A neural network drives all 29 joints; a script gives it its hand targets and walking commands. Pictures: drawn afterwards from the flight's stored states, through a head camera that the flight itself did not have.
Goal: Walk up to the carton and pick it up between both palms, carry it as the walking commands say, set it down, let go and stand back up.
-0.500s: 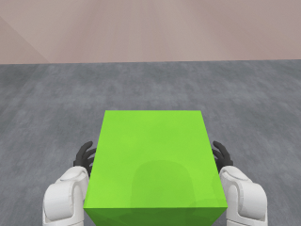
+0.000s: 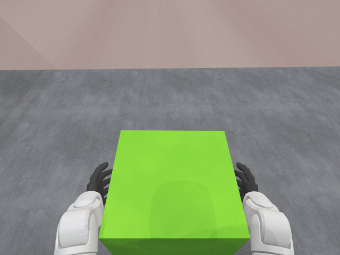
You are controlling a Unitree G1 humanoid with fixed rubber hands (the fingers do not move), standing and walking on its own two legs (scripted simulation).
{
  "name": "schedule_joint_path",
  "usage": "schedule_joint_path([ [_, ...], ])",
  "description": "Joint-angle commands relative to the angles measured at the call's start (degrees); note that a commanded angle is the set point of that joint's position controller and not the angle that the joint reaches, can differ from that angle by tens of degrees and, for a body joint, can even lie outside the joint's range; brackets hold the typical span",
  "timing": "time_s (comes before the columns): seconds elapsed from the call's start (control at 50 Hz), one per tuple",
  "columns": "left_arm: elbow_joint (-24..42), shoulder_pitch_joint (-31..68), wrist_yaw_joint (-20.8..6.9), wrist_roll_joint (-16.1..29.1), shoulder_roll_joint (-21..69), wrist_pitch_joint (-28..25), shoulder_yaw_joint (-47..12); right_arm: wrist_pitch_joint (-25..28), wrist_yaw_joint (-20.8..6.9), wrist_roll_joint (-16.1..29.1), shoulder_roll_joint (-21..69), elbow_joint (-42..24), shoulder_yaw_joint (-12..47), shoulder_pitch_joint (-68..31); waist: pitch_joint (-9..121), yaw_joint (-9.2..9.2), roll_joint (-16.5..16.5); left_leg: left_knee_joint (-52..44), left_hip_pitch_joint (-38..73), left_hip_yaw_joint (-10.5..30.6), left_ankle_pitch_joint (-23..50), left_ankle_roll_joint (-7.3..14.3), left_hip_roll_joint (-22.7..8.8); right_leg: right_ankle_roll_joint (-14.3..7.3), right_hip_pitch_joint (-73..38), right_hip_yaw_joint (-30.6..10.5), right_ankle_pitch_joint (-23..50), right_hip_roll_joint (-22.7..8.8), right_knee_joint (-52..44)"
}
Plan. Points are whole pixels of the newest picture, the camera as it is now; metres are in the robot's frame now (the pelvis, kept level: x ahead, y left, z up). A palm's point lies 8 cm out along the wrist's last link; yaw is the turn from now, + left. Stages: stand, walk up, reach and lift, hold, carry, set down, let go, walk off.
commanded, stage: carry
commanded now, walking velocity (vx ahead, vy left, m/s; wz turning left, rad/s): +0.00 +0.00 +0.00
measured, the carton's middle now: (172, 204) +0.28 +0.00 -0.02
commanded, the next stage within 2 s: hold in 1.36 s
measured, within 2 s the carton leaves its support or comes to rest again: neither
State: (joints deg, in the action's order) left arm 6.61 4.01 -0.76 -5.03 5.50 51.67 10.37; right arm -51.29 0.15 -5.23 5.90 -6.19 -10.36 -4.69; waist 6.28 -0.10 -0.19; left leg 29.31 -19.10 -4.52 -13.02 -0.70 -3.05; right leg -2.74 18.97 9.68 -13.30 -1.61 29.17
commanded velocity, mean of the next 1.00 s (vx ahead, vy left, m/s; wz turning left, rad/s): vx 0.00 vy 0.00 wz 0.00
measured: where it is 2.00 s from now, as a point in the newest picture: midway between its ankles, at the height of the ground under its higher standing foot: outside the picture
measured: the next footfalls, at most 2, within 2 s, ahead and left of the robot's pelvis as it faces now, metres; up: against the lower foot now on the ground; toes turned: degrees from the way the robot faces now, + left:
none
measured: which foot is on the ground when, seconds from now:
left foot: down 0.00-1.00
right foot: down 0.00-1.00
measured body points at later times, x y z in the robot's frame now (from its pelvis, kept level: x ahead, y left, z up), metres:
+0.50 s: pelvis +0.00 +0.00 +0.00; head -0.01 -0.01 +0.45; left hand +0.28 +0.17 +0.04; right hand +0.28 -0.17 +0.04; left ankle +0.02 +0.13 -0.74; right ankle +0.02 -0.09 -0.74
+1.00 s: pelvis +0.00 +0.00 +0.00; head -0.01 -0.01 +0.45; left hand +0.28 +0.16 +0.04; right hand +0.28 -0.18 +0.03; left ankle +0.02 +0.13 -0.74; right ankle +0.02 -0.09 -0.74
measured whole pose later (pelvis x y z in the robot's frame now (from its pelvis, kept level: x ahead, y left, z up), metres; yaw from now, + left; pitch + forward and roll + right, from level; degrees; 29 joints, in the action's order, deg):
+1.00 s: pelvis +0.00 +0.00 +0.00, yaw +0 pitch +3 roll +0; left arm 2.9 3.6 -1.1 -5.8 4.5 46.6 8.7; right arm -46.3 -0.7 -6.2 4.4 -3.0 -8.9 -3.7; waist 5.7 -0.1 -0.2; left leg 29.6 -18.3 -4.7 -13.6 -1.1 -3.2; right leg -3.0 18.6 9.5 -14.2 -1.5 30.1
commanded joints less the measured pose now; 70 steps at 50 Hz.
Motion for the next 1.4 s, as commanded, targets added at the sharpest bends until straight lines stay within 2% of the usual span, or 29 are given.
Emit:
schedule_joint_path([
  [0.0, 7.2, 25.0, -8.7, 10.8, 38.8, -2.1, -35.7, 2.3, -8.8, 10.3, 38.9, -6.7, 35.3, -24.5, 13.0, 0.06, 0.1, -3.7, 2.4, 3.6, 7.2, 2.2, -4.9, 0.5, -7.8, -7.2, 7.8, -7.2, -4.6],
  [0.34, 5.2, 24.7, -8.0, 9.3, 37.1, -4.3, -34.4, 4.1, -8.5, 9.0, 36.9, -5.0, 34.1, -23.8, 11.7, -0.01, 0.3, -4.2, 1.6, 3.4, 5.4, 2.1, -4.8, 0.6, -7.7, -7.5, 5.9, -7.0, -4.9],
  [0.86, 4.9, 23.4, -7.3, 8.5, 34.8, -6.7, -33.5, 6.3, -7.8, 8.1, 34.5, -4.7, 33.3, -22.2, 12.0, -0.04, 0.5, -3.6, 2.1, 3.0, 6.4, 1.9, -4.7, 0.7, -8.7, -7.5, 8.5, -7.1, -4.0],
  [1.34, 3.5, 23.0, -7.0, 7.5, 33.1, -8.8, -32.1, 8.2, -7.5, 7.1, 32.7, -3.3, 31.9, -21.7, 11.6, -0.09, 0.6, -3.7, 2.0, 2.9, 5.8, 1.9, -4.6, 0.8, -8.6, -7.6, 8.0, -7.2, -4.2],
  [1.36, -2.7, 25.4, -7.0, 7.8, 29.6, -9.5, -29.7, 8.8, -6.6, 5.5, 32.8, 3.6, 34.2, -21.2, 2.1, -5.23, 3.7, -5.6, 5.8, 4.0, 2.6, 3.9, 9.4, 1.5, -14.9, -16.9, 6.6, 2.9, -7.6],
  [1.38, 0.4, 27.1, -7.3, 7.9, 28.6, -11.4, -32.0, 11.0, -6.3, 4.8, 33.5, 1.0, 34.1, -21.5, 4.1, -3.54, 2.9, -5.9, 5.8, 4.2, 3.4, 4.0, 9.4, 1.6, -16.6, -17.6, 10.3, 2.8, -7.0],
])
